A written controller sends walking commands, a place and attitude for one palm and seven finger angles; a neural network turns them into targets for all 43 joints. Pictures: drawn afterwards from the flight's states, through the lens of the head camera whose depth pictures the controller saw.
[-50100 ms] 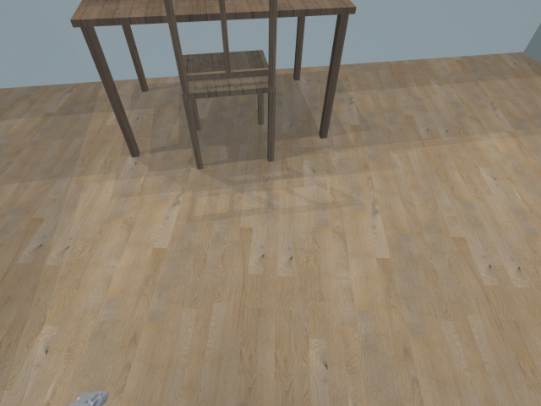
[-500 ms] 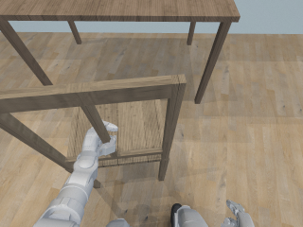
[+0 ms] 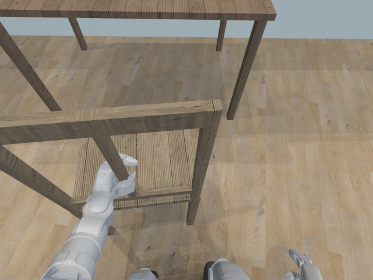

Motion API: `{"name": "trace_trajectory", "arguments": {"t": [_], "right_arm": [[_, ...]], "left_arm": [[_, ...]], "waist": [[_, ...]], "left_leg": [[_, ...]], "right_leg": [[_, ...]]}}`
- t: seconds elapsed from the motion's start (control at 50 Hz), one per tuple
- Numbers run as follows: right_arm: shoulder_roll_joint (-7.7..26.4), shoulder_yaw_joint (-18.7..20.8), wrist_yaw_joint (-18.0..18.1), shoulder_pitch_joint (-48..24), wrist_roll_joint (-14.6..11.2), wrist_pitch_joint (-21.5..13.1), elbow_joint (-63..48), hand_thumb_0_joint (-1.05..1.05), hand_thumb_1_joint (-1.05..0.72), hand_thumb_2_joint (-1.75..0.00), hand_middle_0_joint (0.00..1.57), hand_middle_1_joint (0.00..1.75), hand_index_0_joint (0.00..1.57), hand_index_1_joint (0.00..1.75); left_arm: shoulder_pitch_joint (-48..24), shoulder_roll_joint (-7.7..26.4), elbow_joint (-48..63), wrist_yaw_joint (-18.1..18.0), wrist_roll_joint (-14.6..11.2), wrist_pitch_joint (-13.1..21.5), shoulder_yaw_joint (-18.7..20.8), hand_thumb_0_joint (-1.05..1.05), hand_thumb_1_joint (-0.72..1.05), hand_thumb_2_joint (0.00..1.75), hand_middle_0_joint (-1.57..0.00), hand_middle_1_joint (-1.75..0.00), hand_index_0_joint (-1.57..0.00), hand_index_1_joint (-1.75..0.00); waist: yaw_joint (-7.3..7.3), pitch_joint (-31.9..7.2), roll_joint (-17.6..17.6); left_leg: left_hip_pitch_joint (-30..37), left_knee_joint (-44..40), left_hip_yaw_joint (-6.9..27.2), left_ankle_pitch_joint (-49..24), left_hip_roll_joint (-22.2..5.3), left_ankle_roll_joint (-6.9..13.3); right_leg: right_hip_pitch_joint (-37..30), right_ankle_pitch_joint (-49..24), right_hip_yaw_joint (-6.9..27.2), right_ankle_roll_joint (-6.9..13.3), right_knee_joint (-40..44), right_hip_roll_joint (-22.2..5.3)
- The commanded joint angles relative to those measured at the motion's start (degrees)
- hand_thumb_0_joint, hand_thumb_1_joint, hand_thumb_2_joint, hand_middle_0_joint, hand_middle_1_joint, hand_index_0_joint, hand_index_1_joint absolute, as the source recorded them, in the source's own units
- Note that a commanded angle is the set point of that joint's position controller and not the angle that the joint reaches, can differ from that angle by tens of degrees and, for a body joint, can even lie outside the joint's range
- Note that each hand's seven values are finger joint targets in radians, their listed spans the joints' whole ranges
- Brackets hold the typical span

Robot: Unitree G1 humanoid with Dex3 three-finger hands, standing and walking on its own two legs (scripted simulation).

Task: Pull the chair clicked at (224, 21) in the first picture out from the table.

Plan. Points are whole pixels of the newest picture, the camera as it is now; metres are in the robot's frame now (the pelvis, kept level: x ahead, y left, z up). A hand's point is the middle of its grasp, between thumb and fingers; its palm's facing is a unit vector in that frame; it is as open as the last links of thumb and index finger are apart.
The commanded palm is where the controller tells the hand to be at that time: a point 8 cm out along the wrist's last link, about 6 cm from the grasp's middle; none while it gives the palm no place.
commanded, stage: step backward, pulling the chair out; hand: left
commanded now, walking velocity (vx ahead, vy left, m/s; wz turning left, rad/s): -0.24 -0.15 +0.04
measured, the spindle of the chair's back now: (120, 171) +0.35 +0.16 -0.05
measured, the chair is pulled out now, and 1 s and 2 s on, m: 0.53 0.63 0.63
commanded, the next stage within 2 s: stop walking, hand still on the chair in 0.08 s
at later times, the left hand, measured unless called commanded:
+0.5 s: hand (128, 222) +0.24 +0.13 -0.07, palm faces +0.00 -0.98 -0.18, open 5.4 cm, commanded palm +0.22 +0.18 -0.05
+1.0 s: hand (126, 226) +0.23 +0.14 -0.07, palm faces +0.01 -0.98 -0.19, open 5.5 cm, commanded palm +0.21 +0.19 -0.05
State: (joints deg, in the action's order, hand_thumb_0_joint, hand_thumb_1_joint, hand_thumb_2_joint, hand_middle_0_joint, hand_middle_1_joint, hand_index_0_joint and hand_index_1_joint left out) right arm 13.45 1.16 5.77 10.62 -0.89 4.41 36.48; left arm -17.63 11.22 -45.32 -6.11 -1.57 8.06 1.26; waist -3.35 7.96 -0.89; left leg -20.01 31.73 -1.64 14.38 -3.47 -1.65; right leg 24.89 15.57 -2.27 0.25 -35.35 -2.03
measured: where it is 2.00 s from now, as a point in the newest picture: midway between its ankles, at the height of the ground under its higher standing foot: outside the picture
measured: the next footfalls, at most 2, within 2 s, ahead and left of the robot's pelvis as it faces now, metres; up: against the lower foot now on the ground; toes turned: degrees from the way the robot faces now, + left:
right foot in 0.04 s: +0.06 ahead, -0.14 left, +0.00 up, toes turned -4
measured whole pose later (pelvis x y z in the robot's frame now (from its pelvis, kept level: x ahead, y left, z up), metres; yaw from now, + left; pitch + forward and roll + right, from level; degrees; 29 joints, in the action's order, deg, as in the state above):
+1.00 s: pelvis +0.00 +0.00 +0.01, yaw -2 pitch -2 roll +0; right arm 12.6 -1.0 6.3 10.4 -1.4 -0.5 39.5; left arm 4.5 8.1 -35.0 -5.0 -1.3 6.4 -2.6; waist 0.1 2.7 0.9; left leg -11.0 25.4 -2.0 12.6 -3.1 -1.9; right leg 12.1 11.8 -1.1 -1.1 -25.7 -2.0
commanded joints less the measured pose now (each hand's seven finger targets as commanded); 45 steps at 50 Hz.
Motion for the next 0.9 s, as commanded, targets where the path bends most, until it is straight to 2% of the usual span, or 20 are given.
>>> {"name": "trace_trajectory", "arguments": {"t": [0.0,0.04,0.06,0.08,0.1,0.12,0.16,0.18,0.22,0.28,0.32,0.36,0.44,0.48,0.58,0.64,0.76,0.78,0.84,0.88], "right_arm": [[7.6,2.2,-0.8,1.8,0.1,-2.7,-4.4,0.0,-0.9,-0.9,0.2,0.3,0.2,0.3],[7.5,1.9,-0.3,0.3,0.2,-2.8,-4.0,0.0,-0.9,-0.9,0.2,0.3,0.2,0.3],[8.0,2.3,0.1,2.2,-0.2,-2.5,-3.2,0.0,-0.9,-0.9,0.2,0.3,0.2,0.3],[8.5,2.8,0.6,3.0,-0.6,-2.3,-2.8,0.0,-0.9,-0.9,0.2,0.3,0.2,0.3],[7.7,2.7,0.7,2.3,-0.9,-2.1,-3.3,0.0,-0.9,-0.9,0.2,0.3,0.2,0.3],[7.3,2.4,0.9,1.4,-1.1,-2.1,-3.3,0.0,-0.9,-0.9,0.2,0.3,0.2,0.3],[7.0,1.8,1.2,-0.2,-1.4,-2.2,-3.5,0.0,-0.9,-0.9,0.2,0.3,0.2,0.3],[7.3,1.6,1.4,-0.6,-1.7,-2.2,-4.5,0.0,-0.9,-0.9,0.2,0.3,0.2,0.3],[6.3,0.1,1.5,-1.8,-1.4,-2.9,-4.9,0.0,-0.9,-0.9,0.2,0.3,0.2,0.3],[7.1,0.1,2.0,-2.4,-1.2,-3.5,-5.1,0.0,-0.9,-0.9,0.2,0.3,0.2,0.3],[6.5,-0.3,1.9,-1.8,-1.1,-4.0,-5.7,0.0,-0.9,-0.9,0.2,0.3,0.2,0.3],[6.3,-0.3,1.8,-1.6,-0.9,-4.5,-5.6,0.0,-0.9,-0.9,0.2,0.3,0.2,0.3],[6.0,-0.3,1.7,-1.5,-0.6,-5.4,-4.8,0.0,-0.9,-0.9,0.2,0.3,0.2,0.3],[6.2,-0.3,1.8,-0.7,-0.8,-5.8,-4.2,0.0,-0.9,-0.9,0.2,0.3,0.2,0.3],[6.1,-0.5,1.6,-1.1,-0.6,-7.3,-3.3,0.0,-0.9,-0.9,0.2,0.3,0.2,0.3],[5.8,-0.6,1.3,-1.1,-0.5,-7.7,-3.4,0.0,-0.9,-0.9,0.2,0.3,0.2,0.3],[5.5,-0.4,1.2,-2.2,-0.2,-8.3,-3.5,0.0,-0.9,-0.9,0.2,0.3,0.2,0.3],[5.8,-0.3,1.3,-2.0,-0.3,-8.4,-3.4,0.0,-0.9,-0.9,0.2,0.3,0.2,0.3],[5.5,-0.3,1.2,-2.8,-0.2,-8.1,-3.9,0.0,-0.9,-0.9,0.2,0.3,0.2,0.3],[5.6,-0.2,1.3,-3.0,-0.3,-7.9,-4.0,0.0,-0.9,-0.9,0.2,0.3,0.2,0.3]], "left_arm": [[-13.3,5.3,11.2,0.4,1.7,4.4,-0.3,0.0,0.9,0.9,-0.5,-1.45,-0.5,-1.45],[-16.4,6.6,8.9,0.6,2.4,4.9,-0.2,0.0,0.9,0.9,-0.5,-1.45,-0.5,-1.45],[-17.7,8.8,8.3,0.3,2.4,5.0,0.7,0.0,0.9,0.9,-0.5,-1.45,-0.5,-1.45],[-15.5,11.5,6.2,0.0,1.8,4.6,2.7,0.0,0.9,0.9,-0.5,-1.45,-0.5,-1.45],[-14.8,11.7,5.0,0.0,1.4,4.5,3.1,0.0,0.9,0.9,-0.5,-1.45,-0.5,-1.45],[-15.7,12.1,4.8,0.0,1.2,4.6,2.9,0.0,0.9,0.9,-0.5,-1.45,-0.5,-1.45],[-14.8,12.9,2.1,-0.3,0.9,4.5,3.6,0.0,0.9,0.9,-0.5,-1.45,-0.5,-1.45],[-16.9,16.1,11.4,-0.7,0.4,4.6,5.2,0.0,0.9,0.9,-0.5,-1.45,-0.5,-1.45],[-14.5,12.5,11.5,-1.1,0.5,2.9,3.9,0.0,0.9,0.9,-0.5,-1.45,-0.5,-1.45],[-13.3,11.1,12.4,-1.2,0.7,2.2,3.1,0.0,0.9,0.9,-0.5,-1.45,-0.5,-1.45],[-12.5,8.6,13.1,-1.1,0.9,1.9,1.5,0.0,0.9,0.9,-0.5,-1.45,-0.5,-1.45],[-12.2,7.1,14.7,-0.7,0.7,1.9,0.5,0.0,0.9,0.9,-0.5,-1.45,-0.5,-1.45],[-9.1,5.7,14.8,-0.1,1.0,1.7,-0.6,0.0,0.9,0.9,-0.5,-1.45,-0.5,-1.45],[-6.8,5.7,14.1,0.1,1.0,1.5,-0.8,0.0,0.9,0.9,-0.5,-1.45,-0.5,-1.45],[-2.6,6.5,14.6,0.1,1.6,1.9,-0.6,0.0,0.9,0.9,-0.5,-1.45,-0.5,-1.45],[-0.3,6.1,14.7,-0.4,2.0,1.9,-0.4,0.0,0.9,0.9,-0.5,-1.45,-0.5,-1.45],[4.7,5.7,18.2,-0.3,2.1,1.6,-0.4,0.0,0.9,0.9,-0.5,-1.45,-0.5,-1.45],[5.9,5.7,18.6,-0.2,1.9,1.5,-0.8,0.0,0.9,0.9,-0.5,-1.45,-0.5,-1.45],[8.1,5.1,20.2,-0.1,1.8,1.2,-0.8,0.0,0.9,0.9,-0.5,-1.45,-0.5,-1.45],[9.7,5.1,21.6,0.2,1.6,1.0,-1.3,0.0,0.9,0.9,-0.5,-1.45,-0.5,-1.45]], "waist": [[1.77,-24.2,10.2],[1.57,-21.4,10.6],[0.61,-25.1,9.0],[0.77,-27.0,4.0],[0.71,-28.0,2.0],[0.92,-28.1,-0.1],[1.99,-24.2,-4.5],[2.82,-23.5,-3.0],[2.36,-23.7,-2.6],[2.52,-18.7,4.8],[2.64,-17.4,5.7],[2.31,-18.6,5.1],[2.38,-16.7,7.6],[2.24,-14.2,5.8],[2.66,-12.9,5.2],[2.96,-12.5,2.7],[3.09,-16.0,2.3],[2.82,-15.3,3.5],[2.93,-17.6,1.1],[2.66,-17.3,2.5]], "left_leg": [[15.8,-0.3,9.6,-38.9,-14.0,6.0],[10.7,-0.9,6.4,-28.2,-11.1,3.0],[11.8,-0.9,4.4,-26.7,-9.7,1.8],[11.4,0.7,3.5,-24.3,-8.5,1.1],[10.4,2.2,1.7,-18.1,-6.5,0.4],[9.0,3.9,0.9,-9.9,-4.4,-0.1],[6.0,7.7,1.4,7.2,-1.0,0.0],[7.8,7.2,2.6,9.4,-0.4,0.4],[9.9,0.6,3.3,4.9,-0.8,1.7],[8.2,-7.4,6.7,13.0,-3.4,3.9],[4.5,-10.1,7.8,17.1,-3.7,4.6],[5.2,-10.1,7.5,15.1,-3.4,4.7],[5.8,-12.2,7.5,14.7,-3.9,4.9],[5.8,-12.9,7.7,13.8,-3.9,4.6],[7.4,-13.0,6.1,8.7,-3.8,3.8],[7.2,-12.9,5.1,10.9,-3.2,3.4],[12.3,-10.2,3.7,-3.3,-3.3,3.0],[12.1,-10.4,3.8,-4.6,-3.2,3.0],[14.4,-9.2,3.5,-11.5,-3.6,2.7],[14.6,-9.0,3.3,-13.7,-3.4,2.6]], "right_leg": [[-10.8,-11.2,2.3,0.6,6.1,-1.6],[-12.3,-22.0,3.1,1.2,8.4,-4.1],[-14.6,-29.1,4.9,1.5,7.7,-5.0],[-16.9,-33.4,6.1,1.8,7.4,-6.3],[-16.9,-33.9,8.4,2.5,7.9,-8.7],[-15.8,-30.5,10.3,3.2,10.0,-11.3],[-10.7,-15.4,13.0,4.5,15.8,-15.1],[-8.7,-7.2,14.1,5.3,17.5,-15.6],[-8.9,3.0,9.3,3.4,15.3,-12.2],[-6.0,18.1,5.9,0.5,14.4,-5.6],[-9.1,17.8,5.0,0.2,12.0,-3.5],[-11.8,14.0,4.6,0.1,10.9,-2.8],[-12.6,9.6,4.1,0.1,11.4,-1.7],[-11.6,8.8,4.2,0.2,13.0,-1.7],[-10.9,4.8,4.9,0.5,14.7,-2.6],[-10.0,7.8,5.8,0.5,16.1,-3.1],[-12.0,-4.5,5.8,0.8,14.6,-3.9],[-12.1,-5.9,5.3,0.7,14.7,-3.7],[-14.0,-13.6,5.1,0.9,13.1,-4.1],[-14.6,-16.2,4.7,1.0,13.0,-4.4]]}}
